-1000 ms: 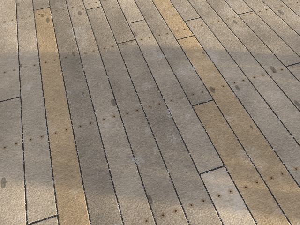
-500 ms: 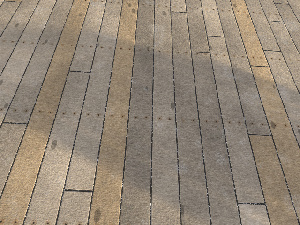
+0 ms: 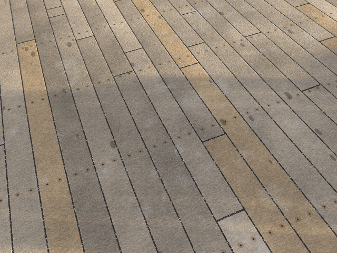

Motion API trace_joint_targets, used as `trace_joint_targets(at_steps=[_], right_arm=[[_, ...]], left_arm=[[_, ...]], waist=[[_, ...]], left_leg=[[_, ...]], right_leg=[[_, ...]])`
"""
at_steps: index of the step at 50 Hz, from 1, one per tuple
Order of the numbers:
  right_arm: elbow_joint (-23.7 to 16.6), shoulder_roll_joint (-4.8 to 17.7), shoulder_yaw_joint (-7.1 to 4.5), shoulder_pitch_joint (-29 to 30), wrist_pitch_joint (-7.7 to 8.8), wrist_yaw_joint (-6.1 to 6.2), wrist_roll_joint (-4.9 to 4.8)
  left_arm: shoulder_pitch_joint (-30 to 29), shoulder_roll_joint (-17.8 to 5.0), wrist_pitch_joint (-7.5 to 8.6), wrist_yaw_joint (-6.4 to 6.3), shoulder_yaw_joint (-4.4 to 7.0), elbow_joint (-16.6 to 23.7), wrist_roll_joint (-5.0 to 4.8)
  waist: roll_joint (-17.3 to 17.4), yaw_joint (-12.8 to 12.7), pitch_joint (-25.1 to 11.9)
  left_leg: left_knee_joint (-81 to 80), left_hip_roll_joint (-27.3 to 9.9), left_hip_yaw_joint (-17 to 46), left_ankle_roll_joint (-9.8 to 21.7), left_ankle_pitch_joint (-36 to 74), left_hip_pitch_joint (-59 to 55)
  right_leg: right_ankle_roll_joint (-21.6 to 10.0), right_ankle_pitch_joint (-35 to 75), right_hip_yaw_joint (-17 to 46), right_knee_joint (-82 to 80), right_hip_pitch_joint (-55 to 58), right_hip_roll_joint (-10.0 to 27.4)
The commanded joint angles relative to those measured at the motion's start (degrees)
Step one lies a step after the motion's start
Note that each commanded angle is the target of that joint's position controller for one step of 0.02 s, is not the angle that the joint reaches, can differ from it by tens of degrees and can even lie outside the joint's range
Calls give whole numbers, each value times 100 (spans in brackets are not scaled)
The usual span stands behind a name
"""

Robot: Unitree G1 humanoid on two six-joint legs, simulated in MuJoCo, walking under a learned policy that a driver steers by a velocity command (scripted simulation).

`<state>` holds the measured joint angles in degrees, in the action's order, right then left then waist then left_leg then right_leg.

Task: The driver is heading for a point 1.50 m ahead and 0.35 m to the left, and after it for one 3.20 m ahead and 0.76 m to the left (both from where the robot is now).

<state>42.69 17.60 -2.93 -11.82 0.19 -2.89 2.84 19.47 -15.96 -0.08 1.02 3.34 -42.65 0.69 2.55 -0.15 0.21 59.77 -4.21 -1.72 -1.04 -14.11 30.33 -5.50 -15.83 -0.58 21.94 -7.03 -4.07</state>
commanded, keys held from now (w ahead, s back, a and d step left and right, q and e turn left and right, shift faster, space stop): w+q+shift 0.24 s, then q+shift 0.26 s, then shift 0.10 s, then w+e+shift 0.40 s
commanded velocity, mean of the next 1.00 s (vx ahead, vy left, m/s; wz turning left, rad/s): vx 0.58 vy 0.00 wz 0.21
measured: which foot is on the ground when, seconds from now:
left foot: up 0.00-0.36, down 0.38-1.00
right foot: down 0.00-0.38, up 0.40-1.00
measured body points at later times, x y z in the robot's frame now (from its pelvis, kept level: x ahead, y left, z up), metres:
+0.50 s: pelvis +0.32 +0.08 -0.03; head +0.37 +0.09 +0.42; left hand +0.35 +0.36 -0.14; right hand +0.50 -0.16 -0.15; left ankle +0.38 +0.13 -0.74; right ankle +0.23 -0.09 -0.61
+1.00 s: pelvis +0.64 +0.13 -0.03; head +0.67 +0.13 +0.42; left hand +0.76 +0.42 -0.12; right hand +0.69 -0.15 -0.16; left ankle +0.39 +0.13 -0.74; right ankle +0.80 +0.08 -0.73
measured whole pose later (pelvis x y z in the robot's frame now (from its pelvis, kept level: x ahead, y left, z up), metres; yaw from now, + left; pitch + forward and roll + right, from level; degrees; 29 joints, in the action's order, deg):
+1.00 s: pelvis +0.64 +0.13 -0.03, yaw +15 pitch +4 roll +0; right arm 51.4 16.8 -1.9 -24.7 5.6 1.2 2.9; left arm 7.3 -17.5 1.1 3.8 1.0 -38.4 1.8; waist 0.1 3.1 -0.5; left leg 8.6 4.7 -1.5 4.5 -24.6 -13.7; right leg -7.0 -10.8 -5.3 40.4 -37.6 -0.2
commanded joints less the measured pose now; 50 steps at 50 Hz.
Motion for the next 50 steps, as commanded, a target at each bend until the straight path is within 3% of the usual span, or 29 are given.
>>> trace_joint_targets(at_steps=[1,4,6,8,11,12,13,15,16,17,18,19,20,21,22,23,24,25,27,30,32,34,36,40,44,46,48,49,50], right_arm=[[-264,418,-87,426,22,-67,-87],[-310,383,-122,753,9,-80,-199],[-316,400,-154,796,33,-95,-195],[-307,405,-148,839,69,-135,-138],[-446,248,-35,1179,114,-243,-92],[-521,170,19,1316,120,-273,-83],[-574,56,83,1319,130,-280,-67],[-612,75,127,1014,127,-209,-68],[-471,228,81,292,146,-165,-67],[-142,443,-15,-879,180,-120,-68],[147,713,-148,-1859,253,-30,-9],[202,1027,-256,-1858,253,98,-47],[43,2015,-542,-1774,206,78,-1],[-59,1808,-612,-1646,162,126,-295],[-43,1493,-529,-1323,137,205,-346],[-50,1054,-418,-998,110,237,-315],[-109,784,-337,-803,106,274,-356],[-128,616,-262,-642,99,285,-359],[-138,731,-265,-590,191,234,-306],[-109,753,-258,-580,228,242,-247],[-25,541,-167,-635,202,256,-297],[43,469,-123,-853,232,226,-260],[106,573,-144,-1089,303,221,-167],[353,721,-186,-1489,430,321,-63],[482,575,-98,-1396,562,361,-55],[597,574,-64,-1435,615,385,-19],[604,647,-36,-1284,651,417,6],[628,768,-52,-1385,640,458,15],[617,939,-92,-1309,593,501,43]], left_arm=[[254,-775,355,22,170,156,4],[648,-806,453,-2,158,8,90],[597,-817,509,-26,135,-37,118],[430,-725,583,-42,83,-58,121],[406,-606,691,-87,11,-212,113],[476,-598,707,-108,-5,-306,108],[397,-602,699,-130,-22,-373,112],[496,-817,669,-230,3,-466,131],[433,-980,591,-299,41,-473,168],[278,-1132,518,-353,88,-410,185],[84,-1182,529,-329,97,-312,70],[187,-526,606,-188,-69,-239,89],[581,-333,584,-153,-117,203,-131],[50,-676,615,-205,-119,256,33],[-301,-627,657,-193,-178,407,7],[-405,-570,662,-204,-204,388,72],[-508,-600,552,-198,-191,424,173],[-379,-624,390,-188,-187,424,246],[-201,-486,182,-189,-223,449,256],[-346,-365,98,-195,-258,540,197],[-544,-282,87,-123,-289,558,185],[-1018,-343,76,-67,-275,598,133],[-1514,-513,87,-38,-214,686,111],[-1840,-622,180,63,-107,748,58],[-2022,-489,230,204,-121,850,124],[-2274,-356,228,287,-200,1038,129],[-2059,-294,219,318,-249,1069,97],[-1726,-413,208,303,-206,986,99],[-866,-612,212,280,-120,779,93]], waist=[[-615,-204,358],[-597,-430,718],[-621,-365,865],[-607,-293,928],[-541,-336,1137],[-517,-369,1190],[-485,-291,1241],[-729,-134,643],[-876,230,135],[-927,703,-524],[-828,1138,-1009],[2,785,-1154],[1305,480,-2156],[-254,706,-2571],[-388,509,-1628],[-848,234,-756],[-927,106,-354],[-879,-89,-178],[-779,-248,-259],[-327,-200,-533],[27,-70,-690],[170,281,-380],[89,559,39],[-203,742,605],[-110,694,872],[-65,680,887],[34,409,497],[209,234,120],[384,-226,-362]], left_leg=[[-65,-195,5,17,705,1658],[22,118,554,77,819,2325],[-66,290,705,113,1011,2486],[-278,292,479,184,1285,2390],[-970,158,-21,424,1491,2095],[-1231,147,-241,532,1452,1986],[-1599,225,-531,651,1315,1689],[-1944,774,-1164,902,1004,669],[-2043,1049,-1208,988,777,-2],[-2232,1233,-990,1079,790,-1151],[-2924,1203,-509,1223,1357,-2528],[-2771,172,770,1450,1938,-3839],[-3010,-1584,4418,2988,4280,-5783],[-3352,-1339,4265,2802,4374,-5631],[-3559,-1145,3546,2580,4171,-4563],[-3816,-854,2954,2258,4075,-3456],[-3976,-555,2584,2098,4186,-2742],[-4116,-346,2216,1961,4463,-2163],[-4065,-174,1778,1852,5401,-1585],[-3876,186,1326,1403,5927,-1613],[-4180,268,1164,1119,4248,-1893],[-4720,50,1463,1088,1900,-2269],[-5144,-294,1792,1176,407,-2887],[-5493,-752,1627,1208,-17,-4168],[-5513,-680,934,1032,960,-4413],[-5373,-683,567,953,2333,-4341],[-4745,-617,-23,712,5516,-3925],[-4066,-670,-171,611,7222,-3908],[-2858,-751,-301,536,8164,-3693]], right_leg=[[-645,-969,1436,-1796,973,1423],[-481,-810,956,-1951,1110,1583],[-345,-569,545,-2035,1057,1624],[-254,-204,134,-2155,954,1587],[-147,692,-454,-2333,951,1556],[-116,1317,-627,-2341,1072,1576],[-37,2804,-939,-2085,1133,1518],[190,7136,-1209,-848,1561,1552],[310,8216,-1243,340,1723,1571],[356,8315,-1141,1795,1527,1614],[377,7117,-1104,3393,805,1475],[473,1112,-979,5149,-862,749],[824,-1909,-189,7902,-3274,-474],[637,-906,728,7763,-3452,92],[605,-520,691,7196,-3387,334],[637,-436,553,6560,-3284,580],[724,-488,546,6171,-3113,703],[804,-512,521,5790,-2815,785],[907,-507,344,4978,-2397,844],[867,251,88,4039,-2377,737],[791,1112,40,3444,-2436,888],[676,1754,114,2955,-2912,1147],[563,1908,237,2632,-3667,1240],[350,1361,779,2552,-4849,790],[184,948,307,2534,-4995,631],[57,755,-217,2271,-4700,630],[-191,564,-846,1750,-3330,280],[-274,325,-1098,1782,-2631,-40],[-403,21,-1120,1831,-1673,-273]])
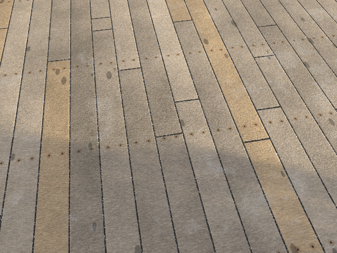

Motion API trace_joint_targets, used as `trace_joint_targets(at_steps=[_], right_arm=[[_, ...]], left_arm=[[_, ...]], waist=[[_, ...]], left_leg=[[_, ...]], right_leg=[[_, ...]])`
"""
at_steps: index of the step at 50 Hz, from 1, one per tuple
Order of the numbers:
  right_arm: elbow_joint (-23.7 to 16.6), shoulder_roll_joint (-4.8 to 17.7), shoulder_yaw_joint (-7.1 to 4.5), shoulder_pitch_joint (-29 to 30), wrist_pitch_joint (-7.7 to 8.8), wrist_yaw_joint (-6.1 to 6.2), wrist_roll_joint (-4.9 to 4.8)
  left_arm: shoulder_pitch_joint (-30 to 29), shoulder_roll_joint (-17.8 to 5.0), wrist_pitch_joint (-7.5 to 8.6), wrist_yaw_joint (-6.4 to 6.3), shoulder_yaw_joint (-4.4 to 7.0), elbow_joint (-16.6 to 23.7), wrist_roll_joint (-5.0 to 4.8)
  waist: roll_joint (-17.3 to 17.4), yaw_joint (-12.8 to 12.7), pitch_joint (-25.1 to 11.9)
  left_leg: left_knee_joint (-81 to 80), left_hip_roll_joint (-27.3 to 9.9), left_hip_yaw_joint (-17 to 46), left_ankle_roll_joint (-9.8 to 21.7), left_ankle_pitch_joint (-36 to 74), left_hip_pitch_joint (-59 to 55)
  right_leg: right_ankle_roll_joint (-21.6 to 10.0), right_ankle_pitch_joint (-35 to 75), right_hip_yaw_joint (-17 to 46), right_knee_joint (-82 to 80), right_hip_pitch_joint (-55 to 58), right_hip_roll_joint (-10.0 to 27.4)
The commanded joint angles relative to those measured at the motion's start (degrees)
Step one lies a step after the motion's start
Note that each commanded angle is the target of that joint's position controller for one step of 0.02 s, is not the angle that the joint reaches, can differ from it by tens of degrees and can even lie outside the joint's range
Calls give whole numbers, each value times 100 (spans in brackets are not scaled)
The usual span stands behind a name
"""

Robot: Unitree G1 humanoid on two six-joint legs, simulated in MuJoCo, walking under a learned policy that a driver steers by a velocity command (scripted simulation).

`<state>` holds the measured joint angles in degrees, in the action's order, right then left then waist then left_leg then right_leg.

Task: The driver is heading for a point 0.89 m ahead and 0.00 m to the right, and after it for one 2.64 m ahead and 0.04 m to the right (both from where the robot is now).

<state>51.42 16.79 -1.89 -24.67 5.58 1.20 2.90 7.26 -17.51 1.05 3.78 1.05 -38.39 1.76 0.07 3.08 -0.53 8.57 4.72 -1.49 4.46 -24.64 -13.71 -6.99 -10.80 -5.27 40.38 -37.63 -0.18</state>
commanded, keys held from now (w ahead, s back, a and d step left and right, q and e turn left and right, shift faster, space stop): w+e+shift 0.12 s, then w+shift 0.04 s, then w+q+shift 0.06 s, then q+shift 0.40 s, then w+q+shift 0.36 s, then w+shift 0.02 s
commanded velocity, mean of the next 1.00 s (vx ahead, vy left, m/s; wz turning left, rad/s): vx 0.60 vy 0.00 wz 0.33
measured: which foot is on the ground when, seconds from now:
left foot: down 0.00-0.04, up 0.06-0.44, down 0.46-1.00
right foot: up 0.00-0.00, down 0.02-0.46, up 0.48-1.00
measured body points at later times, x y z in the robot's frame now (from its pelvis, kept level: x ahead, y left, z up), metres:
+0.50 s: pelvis +0.44 -0.06 -0.01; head +0.49 -0.06 +0.44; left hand +0.51 +0.22 -0.13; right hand +0.55 -0.32 -0.13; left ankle +0.62 -0.03 -0.71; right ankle +0.20 -0.10 -0.61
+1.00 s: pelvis +0.67 -0.11 +0.03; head +0.68 -0.10 +0.48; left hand +0.80 +0.20 -0.04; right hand +0.82 -0.39 -0.07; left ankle +0.62 -0.04 -0.71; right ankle +0.78 -0.23 -0.70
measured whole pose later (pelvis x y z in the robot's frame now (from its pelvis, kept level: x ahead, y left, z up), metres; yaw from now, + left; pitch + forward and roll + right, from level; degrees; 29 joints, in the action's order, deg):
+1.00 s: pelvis +0.67 -0.11 +0.03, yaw +21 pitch +3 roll +0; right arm 42.2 19.5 -5.8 -20.4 0.0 -1.6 0.9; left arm 4.5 -18.2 2.3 -0.9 0.4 -36.1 0.2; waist -1.2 4.8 -2.7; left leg 28.0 12.6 22.5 4.7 -15.3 12.5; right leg 3.2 -12.5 6.8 27.9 -21.7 -1.3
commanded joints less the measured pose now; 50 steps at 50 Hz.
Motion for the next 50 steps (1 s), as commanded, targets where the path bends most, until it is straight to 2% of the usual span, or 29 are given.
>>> trace_joint_targets(at_steps=[1,2,3,4,6,7,8,10,11,13,17,19,21,22,23,24,25,26,27,28,31,33,35,36,40,44,46,48,50], right_arm=[[-352,1140,-213,196,37,116,20],[-528,1081,-173,471,75,94,-34],[-947,436,-35,616,196,-48,-163],[-1187,835,-36,1137,297,-96,-75],[-1407,671,101,1371,370,-143,-53],[-1427,555,140,1274,266,-163,43],[-1341,482,185,1003,110,-199,144],[-1343,365,248,886,-148,-275,165],[-1488,347,269,1206,-201,-309,117],[-1635,250,304,1714,-158,-342,-17],[-1516,-34,347,2020,-20,-423,-189],[-1230,171,251,1524,6,-413,-167],[-683,624,35,65,17,-364,-132],[-396,797,-67,-830,9,-307,-76],[-208,1073,-191,-1352,-20,-213,-69],[-364,1429,-290,-924,-45,-229,20],[-686,1512,-446,-478,-93,-233,-236],[-1002,1167,-410,274,-187,-139,-334],[-996,705,-287,552,-306,-93,-364],[-949,549,-238,513,-354,-69,-372],[-851,776,-292,393,-377,-135,-247],[-959,953,-370,602,-423,-139,-229],[-1090,997,-413,707,-493,-124,-240],[-1120,1028,-436,665,-506,-141,-246],[-981,1075,-544,68,-469,-189,-322],[-1064,1091,-585,180,-467,-223,-266],[-1183,1097,-590,485,-485,-264,-230],[-1389,1072,-575,1040,-498,-294,-175],[-1436,773,-465,1192,-433,-276,-174]], left_arm=[[1680,-742,126,-43,257,-27,-6],[2736,-1217,121,-141,476,-309,42],[2424,-1726,42,-214,644,-323,-24],[2337,-1573,29,-221,634,-253,-116],[2109,-1109,44,-323,546,-435,-149],[1817,-927,87,-373,480,-447,-124],[1526,-789,139,-401,404,-394,-80],[1371,-628,323,-342,307,-426,-106],[1405,-687,410,-301,316,-478,-126],[1476,-653,531,-241,292,-572,-164],[1932,-650,727,-261,255,-877,-239],[1762,-805,705,-393,293,-867,-159],[1298,-962,579,-542,365,-720,-66],[884,-1010,514,-592,389,-617,-98],[687,-814,483,-600,378,-524,-137],[2001,49,423,-600,183,-321,-327],[2143,-274,355,-627,111,-284,-202],[1715,-434,320,-599,77,-208,-89],[1254,-525,286,-555,85,-135,54],[872,-508,202,-534,85,5,146],[857,-301,-173,-586,-7,154,170],[851,-235,-195,-549,-45,251,177],[396,-311,-220,-501,-28,399,205],[143,-363,-218,-496,-8,467,184],[-589,-404,-55,-498,14,572,144],[-1039,-343,92,-420,-5,688,22],[-1066,-328,140,-409,-6,732,-69],[-577,-429,189,-460,56,622,-219],[436,-801,289,-579,212,344,-208]], waist=[[637,-1180,-904],[132,-1759,-1409],[-1830,-1231,-1656],[-743,-1394,-1588],[380,-874,-392],[542,-513,-66],[481,-234,180],[158,-8,477],[3,-57,690],[59,-191,1006],[-82,-592,530],[-303,-369,117],[-513,329,-574],[-528,846,-764],[281,1056,-832],[1634,-84,-1709],[754,80,-3045],[92,-66,-2442],[-482,-224,-1391],[-661,-263,-766],[-443,-465,-321],[-146,-565,-708],[195,-386,-596],[364,-268,-382],[482,230,-138],[705,348,48],[773,259,125],[711,-115,90],[142,-690,-127]], left_leg=[[3812,-1682,-422,-101,8980,1504],[5859,-1317,-597,-156,6867,2793],[8342,94,-310,-549,380,5463],[8706,-89,733,-436,325,6580],[7584,-737,843,-440,789,6434],[7096,-938,766,-450,691,6058],[6896,-1016,637,-481,570,5778],[6127,-1170,280,-478,545,5413],[5680,-1221,85,-475,921,5411],[4528,-1191,-243,-422,1879,5170],[2462,-614,-681,-25,4053,4129],[2191,-135,-666,90,4091,3665],[2276,284,-563,112,3713,2323],[1927,113,-327,226,3976,1586],[1773,-550,298,575,5774,989],[2933,-2326,2687,1743,10267,-1148],[2276,-2623,3697,2288,9070,-1458],[1708,-2291,3509,2126,6849,-378],[1324,-1899,3092,1828,5401,914],[1065,-1612,2854,1636,5107,1750],[925,-1143,2394,1327,5488,3184],[764,-828,2448,1177,3394,3377],[307,-599,2903,1079,159,3478],[124,-616,3189,1049,-547,3360],[204,-704,3659,883,-764,2209],[470,-547,3724,839,-594,2243],[639,-454,3748,801,-524,2736],[865,-408,3824,624,-556,3701],[1923,-56,3269,272,-997,4897]], right_leg=[[-511,-544,-319,-245,2964,-720],[-882,-1225,770,-715,4526,-114],[-1760,-2178,4360,-1697,6020,1427],[-1962,-1690,5371,-2170,6299,1568],[-1534,-671,4174,-2425,4704,1348],[-1299,-479,3562,-2510,3862,1062],[-1201,-482,3132,-2658,3211,776],[-1063,-194,2427,-3074,2254,471],[-996,194,2110,-3339,1996,369],[-656,3032,1333,-3308,1914,149],[91,4806,624,-3268,2988,213],[367,5656,358,-2650,3728,331],[689,6183,173,-743,3800,358],[815,5677,-3,827,3415,290],[951,2084,-297,3364,2657,-552],[1238,-2748,341,5740,294,-1053],[1096,-1952,1131,6116,-7,-759],[936,-1289,1219,5605,107,-382],[878,-1195,1078,4942,130,-183],[906,-1276,1038,4443,164,-73],[1002,-1280,932,3243,798,50],[1054,-955,939,2696,960,168],[1112,-512,1047,2262,653,256],[1162,-317,1091,1979,345,268],[1214,243,1268,846,-346,264],[1159,22,1204,-127,127,-17],[1138,-202,1143,-628,828,-178],[1053,-242,1151,-1181,2321,-245],[857,-264,1170,-1686,4186,184]])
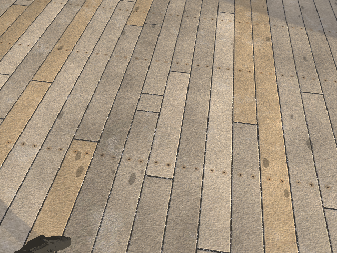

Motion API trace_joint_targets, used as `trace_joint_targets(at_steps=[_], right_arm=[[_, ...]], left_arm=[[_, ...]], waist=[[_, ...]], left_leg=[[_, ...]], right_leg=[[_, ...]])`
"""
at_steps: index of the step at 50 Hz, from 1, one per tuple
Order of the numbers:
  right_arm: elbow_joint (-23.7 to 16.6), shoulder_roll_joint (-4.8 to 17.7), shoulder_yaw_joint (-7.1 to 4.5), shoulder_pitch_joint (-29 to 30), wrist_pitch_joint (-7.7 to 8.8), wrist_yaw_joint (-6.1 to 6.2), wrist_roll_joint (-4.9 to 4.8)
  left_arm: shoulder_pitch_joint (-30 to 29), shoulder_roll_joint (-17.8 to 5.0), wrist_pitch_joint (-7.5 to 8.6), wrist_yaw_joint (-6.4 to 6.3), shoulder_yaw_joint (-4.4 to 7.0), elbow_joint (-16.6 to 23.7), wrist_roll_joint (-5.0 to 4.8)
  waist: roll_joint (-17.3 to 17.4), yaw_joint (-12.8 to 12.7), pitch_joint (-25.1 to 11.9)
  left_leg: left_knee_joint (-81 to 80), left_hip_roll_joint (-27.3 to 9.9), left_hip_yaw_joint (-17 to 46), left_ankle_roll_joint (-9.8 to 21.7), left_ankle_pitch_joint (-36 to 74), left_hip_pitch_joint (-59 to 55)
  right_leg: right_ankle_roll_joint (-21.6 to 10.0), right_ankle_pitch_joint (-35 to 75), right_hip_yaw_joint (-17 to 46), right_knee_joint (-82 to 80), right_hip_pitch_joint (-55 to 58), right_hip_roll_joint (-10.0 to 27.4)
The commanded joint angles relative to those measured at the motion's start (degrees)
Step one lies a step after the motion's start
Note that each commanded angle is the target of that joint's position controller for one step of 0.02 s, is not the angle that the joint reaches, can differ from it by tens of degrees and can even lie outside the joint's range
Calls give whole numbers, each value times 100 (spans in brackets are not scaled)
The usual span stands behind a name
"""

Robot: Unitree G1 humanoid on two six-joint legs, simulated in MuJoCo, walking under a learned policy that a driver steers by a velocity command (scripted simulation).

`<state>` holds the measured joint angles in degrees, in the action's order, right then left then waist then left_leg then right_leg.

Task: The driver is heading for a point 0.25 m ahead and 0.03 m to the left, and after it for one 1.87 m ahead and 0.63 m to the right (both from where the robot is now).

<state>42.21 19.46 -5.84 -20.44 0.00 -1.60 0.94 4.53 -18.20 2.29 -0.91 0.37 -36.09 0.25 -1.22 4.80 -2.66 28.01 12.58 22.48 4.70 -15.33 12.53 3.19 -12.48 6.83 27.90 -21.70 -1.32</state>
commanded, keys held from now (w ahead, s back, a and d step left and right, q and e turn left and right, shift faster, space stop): w+shift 0.02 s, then e+shift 0.78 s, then shift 0.10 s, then q+shift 0.10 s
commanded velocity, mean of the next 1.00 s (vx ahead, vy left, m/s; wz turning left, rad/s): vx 0.21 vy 0.00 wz -0.45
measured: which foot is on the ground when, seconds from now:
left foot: down 0.00-0.00, up 0.02-0.38, down 0.40-0.80, up 0.82-1.00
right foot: up 0.00-0.00, down 0.02-0.40, up 0.42-0.78, down 0.80-1.00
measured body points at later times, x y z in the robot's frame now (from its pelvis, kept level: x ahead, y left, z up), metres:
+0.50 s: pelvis +0.19 -0.02 -0.01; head +0.23 -0.01 +0.44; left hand +0.22 +0.25 -0.15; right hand +0.37 -0.27 -0.09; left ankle +0.27 +0.06 -0.74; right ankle +0.09 -0.13 -0.67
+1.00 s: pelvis +0.21 -0.08 +0.00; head +0.22 -0.12 +0.45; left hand +0.49 +0.06 -0.08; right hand +0.14 -0.36 -0.14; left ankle +0.28 +0.04 -0.67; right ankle +0.19 -0.16 -0.74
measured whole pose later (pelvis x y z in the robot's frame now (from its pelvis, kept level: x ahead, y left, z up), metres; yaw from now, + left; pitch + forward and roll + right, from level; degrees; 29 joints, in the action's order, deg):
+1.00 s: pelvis +0.21 -0.08 +0.00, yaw -31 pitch +0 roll +1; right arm 42.1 17.6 -3.2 -14.7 -3.6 0.2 1.0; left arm 9.3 -15.4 -3.1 -0.2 2.5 -35.9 0.8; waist 2.7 1.4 3.6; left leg 61.2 -2.4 -2.0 -2.5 -21.7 28.8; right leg -4.3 -11.8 0.2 27.6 -15.5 -3.1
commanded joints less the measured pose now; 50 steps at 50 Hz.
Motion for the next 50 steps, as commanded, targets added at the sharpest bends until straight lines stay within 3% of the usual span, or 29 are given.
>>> trace_joint_targets(at_steps=[1,2,3,4,5,7,10,12,15,18,19,20,21,22,24,26,28,32,35,38,39,40,41,42,43,44,46,48,50], right_arm=[[-496,76,58,538,240,43,-51],[-683,-138,191,507,328,40,-98],[-602,161,189,308,341,58,42],[-434,413,138,409,334,40,170],[-398,415,137,617,344,-24,241],[-394,346,162,679,297,-103,326],[-572,92,309,1076,265,-58,285],[-699,-100,435,1514,243,-43,171],[-771,-23,489,1837,195,48,20],[-636,154,467,1315,305,199,12],[-531,379,405,861,386,287,78],[-517,851,291,247,379,404,177],[-625,848,283,204,238,360,39],[-619,492,287,307,131,347,-91],[-759,-115,442,1095,77,421,-63],[-700,-37,425,1258,91,472,24],[-652,-8,381,1262,133,469,50],[-645,83,302,1324,154,415,96],[-646,324,184,1228,130,334,130],[-617,544,74,1037,62,230,53],[-577,548,49,926,20,199,25],[-502,440,44,650,-42,145,44],[-895,-51,191,514,-131,109,36],[-1001,243,174,1154,-229,207,144],[-981,200,182,1209,-261,235,50],[-855,185,187,1100,-230,252,-21],[-495,350,132,610,-221,255,76],[-259,291,149,344,-309,198,36],[-136,-4,259,307,-377,127,-62]], left_arm=[[1347,-1073,233,-184,381,56,84],[1608,-1553,199,-207,465,79,304],[1478,-1403,205,-142,525,-111,356],[1526,-900,230,-44,427,-163,280],[1477,-652,262,33,362,-230,226],[1437,-517,288,90,297,-367,136],[1728,-492,298,154,316,-628,-5],[1906,-571,215,105,379,-779,-22],[2170,-703,26,55,486,-864,1],[1927,-707,-52,18,544,-731,-52],[1774,-605,-5,45,535,-616,-128],[1927,-225,51,48,449,-354,-231],[2975,-179,-77,-61,449,-449,-208],[3043,-511,-226,-126,523,-630,-66],[2130,-507,-408,-32,559,-558,120],[1995,-390,-564,101,575,-503,139],[1928,-235,-630,171,551,-388,65],[1308,-90,-709,342,475,-16,65],[895,-172,-730,439,463,226,24],[674,-270,-704,462,504,408,17],[850,-331,-656,438,537,353,52],[1305,-610,-564,347,617,196,132],[1271,-1599,-489,240,798,428,116],[1673,-1587,-497,191,880,466,73],[1524,-1364,-521,142,779,382,107],[1053,-1070,-552,97,678,404,99],[356,-643,-550,42,522,511,29],[369,-312,-472,49,364,436,25],[368,-35,-371,25,219,306,95]], waist=[[-576,-1056,-400],[-1082,-1020,-616],[-829,-709,-217],[-249,-688,202],[-63,-662,549],[-633,-504,561],[-741,-476,189],[-869,-584,111],[-1023,-687,13],[-766,-322,-141],[-435,-109,-428],[701,-34,-1213],[1345,-409,-1899],[898,-388,-1739],[759,-479,-380],[987,-650,105],[944,-770,50],[1118,-723,57],[1141,-588,17],[949,-539,27],[643,-635,-17],[-332,-796,-15],[-2250,-569,136],[-1215,-1177,-249],[-953,-989,-161],[-785,-738,91],[-783,-411,-69],[-483,-378,-300],[-331,-390,-186]], left_leg=[[1598,-379,-159,45,-2169,2630],[2654,-42,-900,-60,-1967,3378],[3288,-631,-1070,-52,-1244,3669],[3459,-785,-1131,-78,-867,3568],[3305,-856,-1184,-178,-574,3409],[3103,-952,-1644,-400,-370,2947],[2628,-990,-2298,-650,-191,2415],[1806,-867,-2407,-698,100,1963],[978,-671,-2361,-593,510,1462],[-291,-762,-2037,-353,1309,113],[-538,-1324,-1657,-169,2094,-992],[-164,-3056,-473,191,4220,-2468],[289,-4309,402,747,6042,-2714],[192,-4167,219,1021,5420,-2355],[-762,-3264,-666,820,2951,-977],[-1005,-2893,-1540,706,3214,-170],[-1023,-2836,-2002,680,3264,7],[-1068,-2959,-2533,575,2202,171],[-884,-3108,-2797,408,1525,317],[-293,-3261,-3005,109,969,234],[234,-3120,-3191,-141,487,409],[1452,-2756,-3502,-488,-310,969],[3093,-1733,-3687,-1005,-2601,2643],[3867,-1541,-2508,-960,-2428,2774],[4032,-1615,-2269,-878,-1880,2740],[3840,-1699,-2175,-802,-1252,2560],[3808,-1597,-2358,-744,-617,2020],[3738,-1527,-2406,-711,-542,1544],[2849,-1551,-2277,-674,-463,1118]], right_leg=[[-375,-1506,1078,-849,3316,1434],[-830,-3398,3408,-1663,3527,2489],[-1230,-3595,4087,-1753,2988,2605],[-1230,-3085,3355,-1654,2607,2191],[-1150,-1919,2419,-1551,2230,1697],[-1128,1071,1443,-1374,1884,1158],[-1197,5052,851,-796,1775,856],[-1079,5242,699,-663,1629,623],[-981,4708,986,-370,1627,558],[-725,3891,1341,303,1224,379],[-557,3116,1210,1012,636,144],[-402,198,645,2439,-335,-138],[-504,-3186,0,3524,-657,-559],[-449,-2867,-281,4141,-905,-257],[-268,-1850,-456,4192,-1195,100],[-106,-1434,-581,4223,-886,147],[-83,-1161,-656,3996,-722,166],[-175,-645,-771,2811,-458,420],[-319,-612,-1067,1955,122,364],[-459,-666,-1298,1038,566,212],[-542,-431,-1239,534,979,90],[-702,-28,-381,-323,1568,372],[-1395,1933,2378,-881,1904,2198],[-2042,2494,2443,-888,1791,2347],[-2018,2226,1864,-841,1642,2097],[-1787,1853,1329,-888,1337,1705],[-1530,2189,605,-832,1195,1204],[-1500,2567,294,-884,1193,1225],[-1382,1997,39,-1091,1134,1244]])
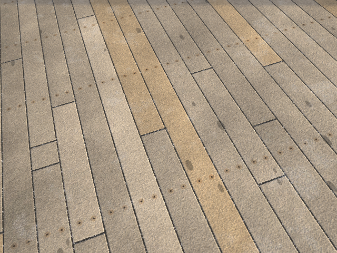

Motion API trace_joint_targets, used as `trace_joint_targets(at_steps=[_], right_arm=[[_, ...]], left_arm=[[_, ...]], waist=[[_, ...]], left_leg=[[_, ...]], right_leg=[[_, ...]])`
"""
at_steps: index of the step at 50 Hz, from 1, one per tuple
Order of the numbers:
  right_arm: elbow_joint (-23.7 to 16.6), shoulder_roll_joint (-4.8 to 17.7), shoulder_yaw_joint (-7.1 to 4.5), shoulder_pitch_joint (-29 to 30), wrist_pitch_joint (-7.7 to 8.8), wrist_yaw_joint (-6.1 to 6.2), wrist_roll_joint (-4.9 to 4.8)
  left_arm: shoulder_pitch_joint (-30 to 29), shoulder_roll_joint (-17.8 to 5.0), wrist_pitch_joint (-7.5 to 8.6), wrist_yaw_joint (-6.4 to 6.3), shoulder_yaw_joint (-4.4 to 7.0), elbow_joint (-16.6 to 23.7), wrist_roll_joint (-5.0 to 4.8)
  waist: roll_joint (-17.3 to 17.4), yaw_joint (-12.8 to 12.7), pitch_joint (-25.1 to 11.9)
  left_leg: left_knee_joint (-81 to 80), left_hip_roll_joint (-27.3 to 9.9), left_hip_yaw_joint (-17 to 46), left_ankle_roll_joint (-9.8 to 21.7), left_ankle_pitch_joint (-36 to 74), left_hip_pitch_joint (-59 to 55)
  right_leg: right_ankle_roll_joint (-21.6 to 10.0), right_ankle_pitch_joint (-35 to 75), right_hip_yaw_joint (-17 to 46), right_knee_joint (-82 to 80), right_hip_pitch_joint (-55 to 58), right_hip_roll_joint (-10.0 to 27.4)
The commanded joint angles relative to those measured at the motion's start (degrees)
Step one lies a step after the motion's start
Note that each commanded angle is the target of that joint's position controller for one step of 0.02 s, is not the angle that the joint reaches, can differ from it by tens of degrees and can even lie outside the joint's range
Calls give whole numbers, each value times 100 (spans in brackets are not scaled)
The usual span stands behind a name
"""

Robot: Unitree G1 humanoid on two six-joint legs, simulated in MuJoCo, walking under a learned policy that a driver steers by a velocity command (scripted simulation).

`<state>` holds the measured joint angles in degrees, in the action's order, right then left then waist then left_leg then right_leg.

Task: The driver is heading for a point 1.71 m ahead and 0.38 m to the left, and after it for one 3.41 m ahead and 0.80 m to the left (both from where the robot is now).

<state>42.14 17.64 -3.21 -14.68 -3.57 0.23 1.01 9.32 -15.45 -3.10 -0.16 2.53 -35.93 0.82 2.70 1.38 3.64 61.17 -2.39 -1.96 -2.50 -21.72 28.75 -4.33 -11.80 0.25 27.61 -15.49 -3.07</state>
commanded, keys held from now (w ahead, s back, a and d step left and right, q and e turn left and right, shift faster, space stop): q+shift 0.42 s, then shift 0.14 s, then e+shift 0.44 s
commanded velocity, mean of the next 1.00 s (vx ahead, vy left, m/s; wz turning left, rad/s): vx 0.00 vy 0.00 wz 0.14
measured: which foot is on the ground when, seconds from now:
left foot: up 0.00-0.28, down 0.30-0.76, up 0.78-1.00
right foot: down 0.00-0.28, up 0.30-0.74, down 0.76-1.00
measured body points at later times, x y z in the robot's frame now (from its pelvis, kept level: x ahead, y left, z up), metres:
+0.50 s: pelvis +0.00 +0.03 +0.00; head +0.03 +0.07 +0.45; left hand +0.04 +0.34 -0.11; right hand +0.18 -0.23 -0.09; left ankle -0.04 +0.09 -0.74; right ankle +0.06 -0.11 -0.67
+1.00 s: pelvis +0.02 +0.01 +0.00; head +0.07 +0.00 +0.45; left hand +0.04 +0.32 -0.11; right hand +0.23 -0.23 -0.11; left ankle -0.01 +0.14 -0.70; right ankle +0.07 -0.08 -0.74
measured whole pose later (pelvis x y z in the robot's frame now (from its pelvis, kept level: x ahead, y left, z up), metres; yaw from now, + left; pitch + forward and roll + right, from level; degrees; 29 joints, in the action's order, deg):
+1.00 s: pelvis +0.02 +0.01 +0.00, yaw +9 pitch +1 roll +1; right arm 39.7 17.2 -2.2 -7.1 -2.6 1.1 0.9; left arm 15.4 -17.9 -3.2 0.7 4.7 -43.2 0.3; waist 0.9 -2.1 4.6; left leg 48.1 3.7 5.2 -2.1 -24.5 23.2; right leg -2.6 -9.4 11.8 25.2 -16.1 -6.5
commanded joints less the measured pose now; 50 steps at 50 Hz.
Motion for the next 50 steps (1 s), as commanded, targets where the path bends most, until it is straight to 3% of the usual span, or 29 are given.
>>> trace_joint_targets(at_steps=[1,4,7,10,13,14,15,16,17,18,19,21,23,28,30,32,33,34,36,37,38,39,40,41,42,43,45,50], right_arm=[[-100,101,31,-223,-39,-87,-80],[-169,388,-68,-64,-43,-133,-42],[-229,338,-78,-68,-2,-152,-54],[-297,226,-73,-135,28,-170,-101],[-304,127,-77,-433,95,-189,-127],[-318,261,-111,-505,154,-170,-78],[-379,919,-266,-633,235,-120,23],[-331,1503,-451,-979,219,-114,8],[-306,1375,-473,-1160,203,-81,-14],[-350,1119,-418,-805,163,-36,-83],[-459,949,-370,-308,101,-2,-91],[-583,775,-332,-12,74,20,-138],[-538,753,-328,-171,98,-3,-138],[-452,766,-300,-411,97,33,-43],[-470,625,-209,-233,110,38,17],[-434,344,-47,-23,151,50,81],[-387,328,-2,18,174,60,112],[-342,514,-37,51,177,80,121],[-295,821,-117,188,151,142,31],[-257,874,-139,122,158,177,1],[-328,787,-134,84,173,204,19],[-534,602,-101,155,162,208,7],[-599,575,-67,408,139,250,43],[-577,563,-64,430,148,223,59],[-517,494,-57,494,152,184,37],[-533,463,-58,563,156,148,5],[-533,387,-25,614,155,93,22],[-688,310,40,912,196,99,-27]], left_arm=[[-106,-315,201,-73,-19,227,81],[114,-766,165,-123,109,47,109],[151,-770,120,-145,133,-24,79],[48,-749,129,-165,156,-75,83],[-166,-802,128,-174,212,-118,33],[-112,-795,137,-174,238,-162,29],[-4,-576,114,-157,208,-39,76],[-623,-380,62,-199,114,346,16],[-606,-392,42,-209,89,299,64],[-523,-450,59,-180,104,206,23],[-458,-530,111,-155,129,127,-11],[-325,-654,133,-92,164,33,102],[-114,-599,96,-42,140,-74,58],[-231,-607,26,-61,103,-62,22],[-92,-579,24,-47,74,-174,12],[16,-458,19,-31,14,-307,-14],[39,-446,10,-28,0,-365,-39],[39,-554,7,-28,30,-370,-62],[189,-683,65,-11,69,-382,-55],[195,-758,132,-10,77,-354,-19],[321,-1053,211,-10,132,-342,44],[377,-1667,241,23,312,-343,-20],[976,-1516,244,93,318,-505,-29],[1032,-1394,247,111,325,-570,-45],[741,-1265,210,88,334,-527,-62],[466,-1172,168,52,332,-458,-68],[334,-1071,104,36,354,-389,-68],[679,-1253,18,74,528,-374,-30]], waist=[[-807,-107,-678],[-1013,-296,-397],[-808,-283,-337],[-813,-219,-408],[-760,36,-581],[-421,117,-527],[859,21,-478],[1464,284,-136],[771,311,-261],[322,113,-155],[145,-92,-76],[251,-128,-382],[83,-88,-681],[395,146,-567],[427,122,-577],[442,85,-553],[490,96,-506],[524,75,-392],[357,-123,-251],[156,-164,-228],[-432,-113,-329],[-1380,13,-260],[-1668,-351,-413],[-1203,-288,-355],[-903,-183,-259],[-888,-91,-191],[-962,-107,-427],[-1041,-390,-677]], left_leg=[[-933,-6,233,83,197,-709],[-1264,191,139,218,-144,-677],[-1353,152,10,284,-485,-609],[-1627,159,-123,349,-663,-772],[-2829,277,-255,509,74,-1458],[-3660,165,270,654,771,-1808],[-4335,-1058,2263,1002,1982,-2342],[-4352,-1893,3759,1964,4091,-2372],[-4290,-1810,3486,2246,3997,-2484],[-4227,-1428,2939,2101,3428,-2401],[-4248,-1006,2539,1790,3017,-2276],[-4105,-613,2229,1570,3558,-2486],[-3990,-569,2041,1513,3976,-2706],[-3994,-575,2181,1504,3527,-2671],[-4035,-610,2024,1478,3356,-2477],[-4107,-577,1786,1369,3158,-2041],[-4130,-599,1727,1328,3017,-1877],[-4030,-647,1715,1320,2975,-1803],[-3629,-689,1633,1206,3019,-1768],[-3407,-604,1578,1021,2692,-1728],[-2749,-234,1296,799,2013,-1549],[-1889,805,471,447,306,-719],[-998,1011,461,361,-1454,-209],[-332,848,720,333,-1375,-16],[-151,686,790,281,-974,25],[-283,568,788,230,-623,35],[-650,602,624,81,-300,-96],[-1649,727,657,12,-232,-205]], right_leg=[[-566,1490,603,-1132,450,1422],[-716,989,703,-1039,574,1678],[-862,1373,738,-838,735,1929],[-860,1980,583,-578,818,2039],[-507,1899,134,-2,647,1916],[-125,1147,-166,539,270,1668],[381,-527,-768,1976,-859,965],[586,-2638,-397,2776,-2140,-145],[605,-2580,189,3532,-2249,82],[602,-1977,334,3699,-2292,231],[613,-1430,365,3507,-2260,321],[711,-968,289,3488,-2115,280],[781,-845,198,3368,-1975,259],[756,-850,138,2593,-1781,305],[674,-876,54,2167,-1334,348],[571,-867,-13,1478,-499,375],[519,-849,-48,1190,-144,323],[457,-858,-97,1018,-6,221],[299,-488,-139,224,235,86],[204,49,183,-312,390,170],[24,827,1193,-619,592,752],[-683,2404,2727,-720,783,1725],[-1306,2859,3732,-1078,963,2295],[-1381,2292,3514,-1087,982,2111],[-1182,1744,3016,-1031,794,1729],[-928,1442,2657,-1033,640,1392],[-711,1366,2318,-963,703,937],[-766,793,2921,-845,855,894]])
